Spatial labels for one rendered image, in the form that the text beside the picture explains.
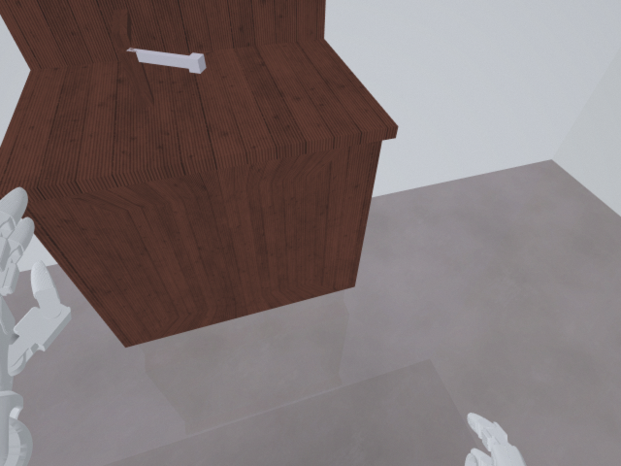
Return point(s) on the right robot hand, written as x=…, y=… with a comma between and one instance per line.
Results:
x=495, y=440

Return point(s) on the left robot hand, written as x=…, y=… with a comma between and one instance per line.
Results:
x=40, y=326

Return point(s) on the counter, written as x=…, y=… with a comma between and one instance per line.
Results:
x=176, y=200

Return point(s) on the robot left forearm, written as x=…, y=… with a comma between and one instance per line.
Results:
x=15, y=439

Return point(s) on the tap lever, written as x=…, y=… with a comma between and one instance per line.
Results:
x=195, y=62

